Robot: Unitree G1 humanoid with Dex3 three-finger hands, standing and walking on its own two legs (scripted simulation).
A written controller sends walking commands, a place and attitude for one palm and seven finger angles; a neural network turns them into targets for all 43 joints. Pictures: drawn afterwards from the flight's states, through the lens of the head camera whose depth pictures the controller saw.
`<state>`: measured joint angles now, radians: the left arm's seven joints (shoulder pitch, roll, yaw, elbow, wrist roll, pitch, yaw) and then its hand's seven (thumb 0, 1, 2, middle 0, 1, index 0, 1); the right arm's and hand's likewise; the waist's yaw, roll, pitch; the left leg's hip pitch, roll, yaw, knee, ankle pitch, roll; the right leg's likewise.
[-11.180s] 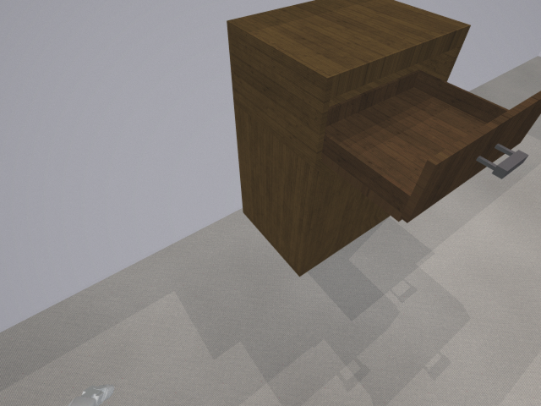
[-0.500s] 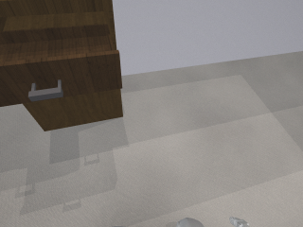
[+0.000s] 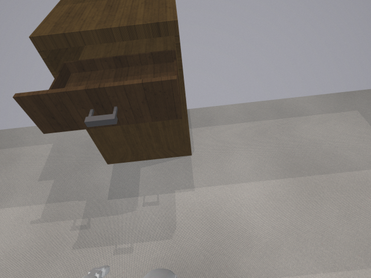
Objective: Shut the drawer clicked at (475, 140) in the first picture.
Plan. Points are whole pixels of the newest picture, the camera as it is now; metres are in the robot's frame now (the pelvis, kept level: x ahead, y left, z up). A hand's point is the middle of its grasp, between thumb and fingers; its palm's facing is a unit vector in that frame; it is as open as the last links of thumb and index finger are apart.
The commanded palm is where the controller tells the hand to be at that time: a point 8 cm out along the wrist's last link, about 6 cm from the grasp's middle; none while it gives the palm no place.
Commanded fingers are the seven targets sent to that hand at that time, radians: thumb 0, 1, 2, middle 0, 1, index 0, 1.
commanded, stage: turn to face it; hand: left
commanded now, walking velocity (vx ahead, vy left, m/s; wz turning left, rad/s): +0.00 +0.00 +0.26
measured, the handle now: (102, 115) +0.62 +0.31 -0.03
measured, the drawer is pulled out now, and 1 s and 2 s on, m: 0.30 0.30 0.30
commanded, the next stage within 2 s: take the last steps up to it in 0.02 s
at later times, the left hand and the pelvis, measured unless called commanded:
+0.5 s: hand out of the picture -0.04 +0.26 -0.18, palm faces +0.20 -0.96 -0.18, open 7.4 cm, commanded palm none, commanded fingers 0.00 0.90 0.90 -0.20 -0.30 -0.20 -0.30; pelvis +0.01 +0.07 +0.01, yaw +7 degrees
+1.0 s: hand (119, 228) +0.28 +0.22 -0.17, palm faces +0.10 -0.98 -0.17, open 7.3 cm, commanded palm none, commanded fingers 0.00 0.90 0.90 -0.20 -0.30 -0.20 -0.30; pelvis +0.17 +0.05 -0.02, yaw +5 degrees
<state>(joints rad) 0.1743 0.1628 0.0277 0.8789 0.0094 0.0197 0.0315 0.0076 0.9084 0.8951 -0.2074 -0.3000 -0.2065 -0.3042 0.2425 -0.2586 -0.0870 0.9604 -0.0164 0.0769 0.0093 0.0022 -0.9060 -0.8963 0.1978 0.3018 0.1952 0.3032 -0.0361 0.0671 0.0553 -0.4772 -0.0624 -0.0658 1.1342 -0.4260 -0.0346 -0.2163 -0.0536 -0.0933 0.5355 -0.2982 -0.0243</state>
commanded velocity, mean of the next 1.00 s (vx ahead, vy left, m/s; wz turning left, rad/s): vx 0.27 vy -0.01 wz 0.04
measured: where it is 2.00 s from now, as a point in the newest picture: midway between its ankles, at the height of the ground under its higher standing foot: (194, 268)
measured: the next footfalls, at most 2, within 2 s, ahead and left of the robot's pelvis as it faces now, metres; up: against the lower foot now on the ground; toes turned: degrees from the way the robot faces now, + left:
left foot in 0.32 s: +0.00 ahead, +0.14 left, +0.00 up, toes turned +10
right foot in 0.94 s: +0.30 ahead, -0.02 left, +0.00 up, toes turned -2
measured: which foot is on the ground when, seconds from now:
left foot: up 0.00-0.30, down 0.32-0.96, up 0.98-1.00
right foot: down 0.00-0.32, up 0.34-0.92, down 0.94-1.00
